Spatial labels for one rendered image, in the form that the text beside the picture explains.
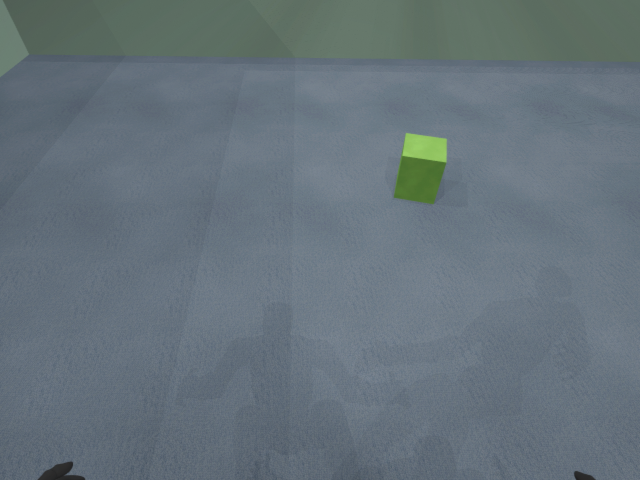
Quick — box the carton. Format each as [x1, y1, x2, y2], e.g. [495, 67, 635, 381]
[394, 133, 447, 204]

